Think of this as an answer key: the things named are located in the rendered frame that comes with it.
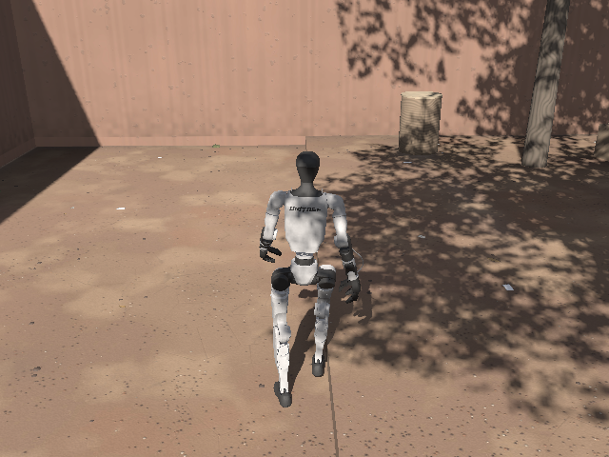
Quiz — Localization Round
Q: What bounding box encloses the robot right upper arm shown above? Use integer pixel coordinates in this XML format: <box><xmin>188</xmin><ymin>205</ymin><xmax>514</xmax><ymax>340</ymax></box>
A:
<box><xmin>326</xmin><ymin>193</ymin><xmax>348</xmax><ymax>248</ymax></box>

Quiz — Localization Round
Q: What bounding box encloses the robot left hand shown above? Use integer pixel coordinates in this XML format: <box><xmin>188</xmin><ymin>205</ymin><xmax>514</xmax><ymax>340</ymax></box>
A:
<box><xmin>260</xmin><ymin>247</ymin><xmax>282</xmax><ymax>263</ymax></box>

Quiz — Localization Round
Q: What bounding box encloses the right robot foot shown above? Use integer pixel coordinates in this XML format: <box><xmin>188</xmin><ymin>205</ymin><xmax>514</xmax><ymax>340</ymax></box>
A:
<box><xmin>311</xmin><ymin>354</ymin><xmax>325</xmax><ymax>376</ymax></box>

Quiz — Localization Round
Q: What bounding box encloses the robot right hand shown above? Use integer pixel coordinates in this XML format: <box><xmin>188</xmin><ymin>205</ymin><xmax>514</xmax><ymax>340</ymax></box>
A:
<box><xmin>339</xmin><ymin>277</ymin><xmax>361</xmax><ymax>304</ymax></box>

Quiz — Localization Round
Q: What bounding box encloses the robot left forearm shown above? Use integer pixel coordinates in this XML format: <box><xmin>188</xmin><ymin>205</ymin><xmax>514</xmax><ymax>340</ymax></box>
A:
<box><xmin>259</xmin><ymin>227</ymin><xmax>273</xmax><ymax>252</ymax></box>

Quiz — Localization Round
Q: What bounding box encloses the robot left upper arm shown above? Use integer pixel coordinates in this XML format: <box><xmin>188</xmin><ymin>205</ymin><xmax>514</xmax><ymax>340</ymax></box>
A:
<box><xmin>263</xmin><ymin>190</ymin><xmax>287</xmax><ymax>241</ymax></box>

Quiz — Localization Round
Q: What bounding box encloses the robot right forearm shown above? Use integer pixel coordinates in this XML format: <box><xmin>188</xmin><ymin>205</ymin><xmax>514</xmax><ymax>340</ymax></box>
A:
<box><xmin>339</xmin><ymin>233</ymin><xmax>359</xmax><ymax>281</ymax></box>

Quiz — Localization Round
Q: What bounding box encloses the robot head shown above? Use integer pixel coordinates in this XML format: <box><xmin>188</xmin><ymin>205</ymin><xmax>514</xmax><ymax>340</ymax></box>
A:
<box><xmin>290</xmin><ymin>151</ymin><xmax>323</xmax><ymax>197</ymax></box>

